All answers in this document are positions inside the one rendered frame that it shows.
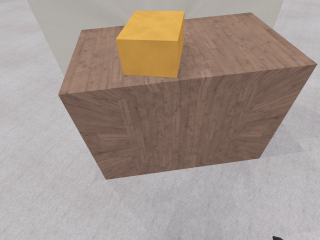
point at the carton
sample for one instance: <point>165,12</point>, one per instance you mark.
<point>151,43</point>

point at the pedestal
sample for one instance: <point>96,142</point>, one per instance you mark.
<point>236,82</point>

